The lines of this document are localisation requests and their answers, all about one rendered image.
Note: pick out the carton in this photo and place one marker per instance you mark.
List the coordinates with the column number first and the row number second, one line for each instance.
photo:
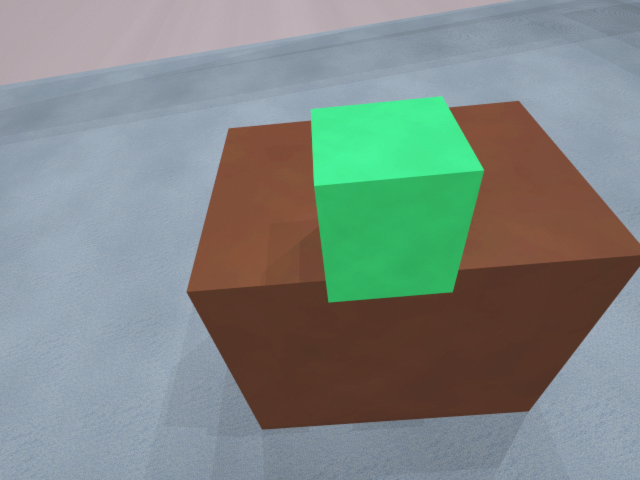
column 396, row 185

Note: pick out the pedestal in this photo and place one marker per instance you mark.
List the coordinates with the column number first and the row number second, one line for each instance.
column 543, row 260

